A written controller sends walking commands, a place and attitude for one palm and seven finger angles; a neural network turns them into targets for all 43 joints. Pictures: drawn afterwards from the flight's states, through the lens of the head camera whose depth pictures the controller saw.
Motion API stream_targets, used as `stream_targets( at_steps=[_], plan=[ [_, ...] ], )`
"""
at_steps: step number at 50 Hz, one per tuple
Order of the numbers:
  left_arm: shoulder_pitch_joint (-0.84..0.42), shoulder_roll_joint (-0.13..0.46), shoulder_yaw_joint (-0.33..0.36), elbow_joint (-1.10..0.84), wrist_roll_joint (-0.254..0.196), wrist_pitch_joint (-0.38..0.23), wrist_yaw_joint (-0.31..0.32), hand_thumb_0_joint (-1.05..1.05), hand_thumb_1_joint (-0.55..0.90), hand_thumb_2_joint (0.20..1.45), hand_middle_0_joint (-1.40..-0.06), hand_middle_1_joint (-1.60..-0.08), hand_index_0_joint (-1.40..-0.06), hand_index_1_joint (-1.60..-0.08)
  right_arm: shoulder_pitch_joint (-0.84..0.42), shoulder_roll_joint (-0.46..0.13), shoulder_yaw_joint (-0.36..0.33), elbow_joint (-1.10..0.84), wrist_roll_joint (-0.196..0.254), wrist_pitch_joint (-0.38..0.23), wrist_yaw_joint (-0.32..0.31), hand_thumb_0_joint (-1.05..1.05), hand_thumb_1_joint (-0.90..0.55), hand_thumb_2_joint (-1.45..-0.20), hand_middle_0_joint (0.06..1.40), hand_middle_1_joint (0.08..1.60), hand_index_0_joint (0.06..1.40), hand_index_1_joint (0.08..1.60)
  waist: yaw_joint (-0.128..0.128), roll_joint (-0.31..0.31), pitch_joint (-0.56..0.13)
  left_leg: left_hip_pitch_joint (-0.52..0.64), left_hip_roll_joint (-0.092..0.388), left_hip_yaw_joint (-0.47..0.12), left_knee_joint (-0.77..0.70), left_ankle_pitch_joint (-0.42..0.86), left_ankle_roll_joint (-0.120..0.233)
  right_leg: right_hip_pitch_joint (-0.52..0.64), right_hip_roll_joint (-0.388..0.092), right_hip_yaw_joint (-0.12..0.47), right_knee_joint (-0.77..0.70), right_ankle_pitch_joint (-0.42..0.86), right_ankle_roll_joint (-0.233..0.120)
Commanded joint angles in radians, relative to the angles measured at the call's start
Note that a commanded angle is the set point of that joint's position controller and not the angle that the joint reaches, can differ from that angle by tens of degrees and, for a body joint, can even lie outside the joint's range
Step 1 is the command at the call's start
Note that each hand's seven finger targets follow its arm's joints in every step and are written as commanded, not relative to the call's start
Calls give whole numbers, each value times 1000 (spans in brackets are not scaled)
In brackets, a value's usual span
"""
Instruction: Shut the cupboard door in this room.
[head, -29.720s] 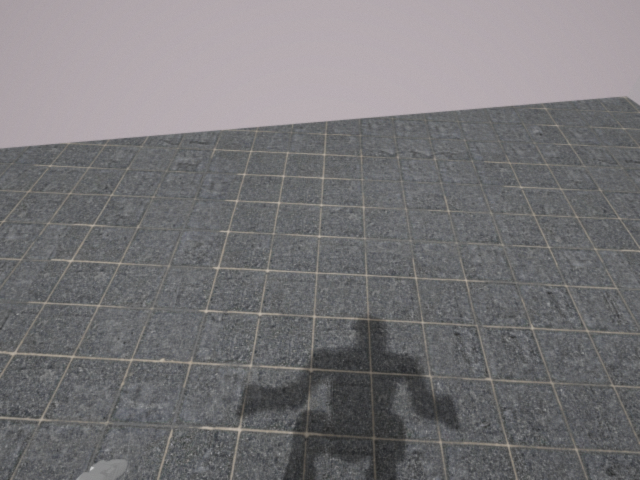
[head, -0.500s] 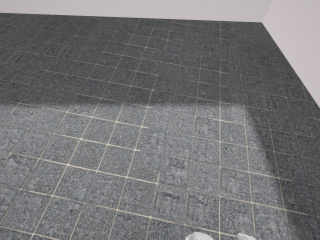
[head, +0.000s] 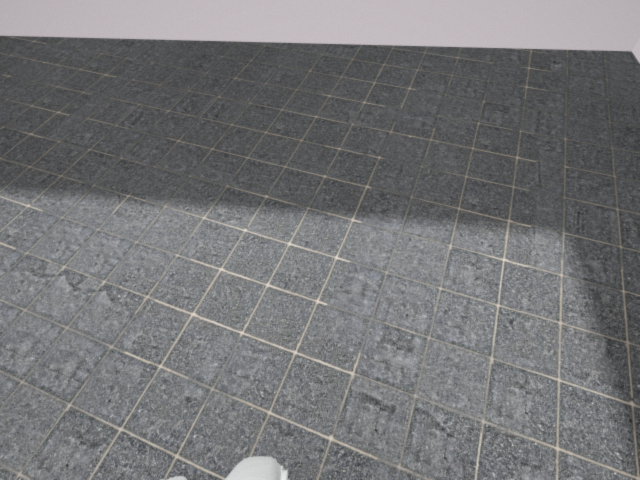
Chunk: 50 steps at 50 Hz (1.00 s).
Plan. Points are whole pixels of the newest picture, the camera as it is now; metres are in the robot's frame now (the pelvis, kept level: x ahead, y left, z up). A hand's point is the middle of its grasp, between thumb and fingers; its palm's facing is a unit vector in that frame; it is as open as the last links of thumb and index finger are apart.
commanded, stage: turn or walk to find it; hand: left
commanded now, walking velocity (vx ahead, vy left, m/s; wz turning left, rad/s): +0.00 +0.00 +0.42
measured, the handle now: out of the picture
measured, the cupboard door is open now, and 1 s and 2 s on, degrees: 84 84 84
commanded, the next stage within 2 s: none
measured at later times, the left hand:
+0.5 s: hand out of the picture +0.03 +0.25 -0.17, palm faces +0.22 -0.94 -0.25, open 7.4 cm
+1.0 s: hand out of the picture -0.06 +0.20 -0.17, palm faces +0.44 -0.86 -0.25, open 7.3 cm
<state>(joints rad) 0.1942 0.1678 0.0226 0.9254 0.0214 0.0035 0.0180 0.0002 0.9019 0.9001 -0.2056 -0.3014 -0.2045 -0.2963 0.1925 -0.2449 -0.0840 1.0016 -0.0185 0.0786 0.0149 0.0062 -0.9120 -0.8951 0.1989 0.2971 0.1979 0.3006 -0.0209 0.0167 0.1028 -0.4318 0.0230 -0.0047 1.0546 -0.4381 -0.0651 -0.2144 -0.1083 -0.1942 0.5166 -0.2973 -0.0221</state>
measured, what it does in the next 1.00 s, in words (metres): steps on the spot, turning left: left foot, then right foot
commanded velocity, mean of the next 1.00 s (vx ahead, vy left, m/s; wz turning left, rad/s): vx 0.00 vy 0.00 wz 0.42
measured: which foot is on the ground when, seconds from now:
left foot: up 0.00-0.16, down 0.18-0.62, up 0.64-1.00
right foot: down 0.00-0.18, up 0.20-0.58, down 0.60-1.00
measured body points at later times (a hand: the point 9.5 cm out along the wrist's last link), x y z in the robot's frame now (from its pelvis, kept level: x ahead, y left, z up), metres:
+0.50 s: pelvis +0.00 +0.03 +0.00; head +0.04 +0.05 +0.45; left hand +0.02 +0.30 -0.15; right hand +0.13 -0.19 -0.14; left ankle -0.02 +0.14 -0.74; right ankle +0.01 -0.11 -0.70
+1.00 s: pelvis -0.01 +0.00 +0.00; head +0.04 +0.02 +0.44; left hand -0.08 +0.24 -0.15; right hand +0.16 -0.20 -0.16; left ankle -0.09 +0.12 -0.71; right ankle +0.03 -0.10 -0.74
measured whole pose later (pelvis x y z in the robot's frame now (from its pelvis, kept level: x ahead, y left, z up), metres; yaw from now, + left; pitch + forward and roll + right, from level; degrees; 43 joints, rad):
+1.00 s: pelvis -0.01 +0.00 +0.00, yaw +26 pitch +0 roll +1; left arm 0.24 0.20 0.04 0.95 0.03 0.01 0.02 0.00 0.91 0.90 -0.21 -0.30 -0.21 -0.30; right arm 0.16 -0.23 -0.07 1.00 -0.01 0.07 0.01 0.01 -0.91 -0.90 0.20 0.30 0.20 0.30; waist 0.01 -0.01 0.11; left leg -0.34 0.03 0.04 0.80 -0.46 -0.06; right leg -0.22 -0.13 -0.25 0.54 -0.31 -0.01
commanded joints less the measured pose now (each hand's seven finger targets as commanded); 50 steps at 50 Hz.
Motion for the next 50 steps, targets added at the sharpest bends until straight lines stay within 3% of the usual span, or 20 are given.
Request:
stream_targets(
  at_steps=[1, 4, 7, 8, 9, 10, 11, 13, 15, 22, 26, 28, 29, 30, 31, 32, 34, 36, 46, 50],
  plan=[
    [92, 244, 73, -28, 8, -14, 13, 0, 900, 900, -200, -300, -200, -300, -81, -30, 11, -93, 10, -36, 2, 0, -900, -900, 200, 300, 200, 300, 69, -208, -118, -16, 5, 45, -175, -35, 0, 160, -247, 142, -130, 537, -111],
    [96, 256, 81, -12, 8, -8, 11, 0, 900, 900, -200, -300, -200, -300, -82, -31, 18, -102, 14, -46, -2, 0, -900, -900, 200, 300, 200, 300, 69, -227, -137, 56, 4, 74, -328, -19, 13, 161, -262, 134, -86, 549, -107],
    [65, 251, 82, -12, -7, 3, 8, 0, 900, 900, -200, -300, -200, -300, 5, -70, 11, -81, 9, -61, -2, 0, -900, -900, 200, 300, 200, 300, 8, -129, -164, 295, 18, 90, -630, 255, 36, 26, -220, 48, 58, 390, -11],
    [89, 204, 77, -30, -12, 11, 3, 0, 900, 900, -200, -300, -200, -300, 37, -159, -9, -85, 1, -73, -4, 0, -900, -900, 200, 300, 200, 300, -7, 96, -205, 444, 192, -142, -693, 465, 110, -156, -120, -3, 234, 134, 56],
    [46, 146, 51, -61, -11, 15, -2, 0, 900, 900, -200, -300, -200, -300, 81, -234, -26, -84, 2, -67, -8, 0, -900, -900, 200, 300, 200, 300, -31, 286, -175, 457, 383, -338, -724, 753, 222, -314, -24, 15, 418, -355, 100],
    [-14, 151, 48, -68, -5, 28, 6, 0, 900, 900, -200, -300, -200, -300, 109, -231, -28, -64, 0, -65, -21, 0, -900, -900, 200, 300, 200, 300, -57, 242, -164, 394, 387, -344, -731, 728, 265, -318, -23, 113, 515, -363, 94],
    [-41, 148, 53, -58, -8, 32, 6, 0, 900, 900, -200, -300, -200, -300, 72, -215, -25, -66, -3, -64, -32, 0, -900, -900, 200, 300, 200, 300, -43, 251, -130, 360, 348, -319, -729, 680, 269, -347, -23, 149, 568, -312, 95],
    [-16, 160, 60, -26, -8, 31, -6, 0, 900, 900, -200, -300, -200, -300, -27, -160, -5, -90, -4, -67, -35, 0, -900, -900, 200, 300, 200, 300, 7, 168, -91, 313, 257, -213, -719, 648, 238, -332, -17, 164, 591, -184, 97],
    [12, 158, 57, -10, -8, 27, -10, 0, 900, 900, -200, -300, -200, -300, -31, -149, -3, -96, 0, -75, -35, 0, -900, -900, 200, 300, 200, 300, 13, 121, -130, 348, 227, -170, -706, 694, 226, -312, -9, 159, 570, -145, 106],
    [-43, 140, 46, -48, -12, 25, -6, 0, 900, 900, -200, -300, -200, -300, 8, -158, -18, -94, -3, -68, -29, 0, -900, -900, 200, 300, 200, 300, -12, 130, -131, 354, 214, -222, -685, 693, 238, -261, 29, 150, 372, -165, 114],
    [-6, 136, 45, -47, -17, 16, -3, 0, 900, 900, -200, -300, -200, -300, -22, -159, -23, -104, -6, -62, -27, 0, -900, -900, 200, 300, 200, 300, 11, 156, -145, 285, 190, -269, -647, 701, 224, -125, 68, 128, 177, -123, 99],
    [54, 146, 49, -31, -17, 4, 0, 0, 900, 900, -200, -300, -200, -300, -37, -145, -24, -109, 1, -60, -25, 0, -900, -900, 200, 300, 200, 300, 43, 130, -161, 198, 151, -263, -586, 611, 183, 27, 68, 118, -23, 41, 92],
    [87, 180, 55, -25, -12, -6, 3, 0, 900, 900, -200, -300, -200, -300, -34, -120, -21, -112, 7, -61, -20, 0, -900, -900, 200, 300, 200, 300, 60, 43, -165, 108, 100, -236, -520, 470, 135, 144, 20, 159, -141, 133, 80],
    [118, 258, 71, -25, 4, -16, 13, 0, 900, 900, -200, -300, -200, -300, -15, -54, -12, -129, 15, -64, -14, 0, -900, -900, 200, 300, 200, 300, 66, -202, -189, -65, -24, -93, -331, 172, 65, 266, -217, 382, -196, 237, 7],
    [109, 295, 76, -41, 1, -14, 12, 0, 900, 900, -200, -300, -200, -300, -30, -59, -14, -143, 8, -52, -17, 0, -900, -900, 200, 300, 200, 300, 76, -303, -149, -99, -77, -56, -123, -156, 38, 146, -383, 501, -238, 290, -107],
    [78, 267, 79, -53, -4, -15, 15, 0, 900, 900, -200, -300, -200, -300, -42, -88, -23, -131, 0, -36, -15, 0, -900, -900, 200, 300, 200, 300, 74, -310, -104, -87, -41, -108, 24, -146, 46, 24, -362, 493, -268, 205, -136],
    [-28, 211, 66, -80, -5, -8, 17, 0, 900, 900, -200, -300, -200, -300, -13, -76, -28, -95, -1, -26, -4, 0, -900, -900, 200, 300, 200, 300, 13, -149, -39, -106, -13, -92, 162, -20, 39, -30, -272, 347, -247, 152, -108],
    [-38, 181, 58, -89, -4, -18, 15, 0, 900, 900, -200, -300, -200, -300, 28, -58, -18, -70, -2, -26, 3, 0, -900, -900, 200, 300, 200, 300, 4, -175, -70, -106, -3, -54, 175, 58, 15, 25, -213, 218, -209, 270, -77],
    [130, 237, 74, -16, 7, -14, 13, 0, 900, 900, -200, -300, -200, -300, -96, -28, 15, -92, 10, -40, -1, 0, -900, -900, 200, 300, 200, 300, 84, -210, -137, -27, 4, 51, -208, -37, 0, 208, -250, 141, -114, 605, -116],
    [86, 258, 83, -5, 5, -6, 12, 0, 900, 900, -200, -300, -200, -300, -36, -35, 18, -86, 12, -52, -5, 0, -900, -900, 200, 300, 200, 300, 40, -205, -153, 137, 0, 98, -466, 79, 19, 137, -258, 98, -40, 522, -77]
  ],
)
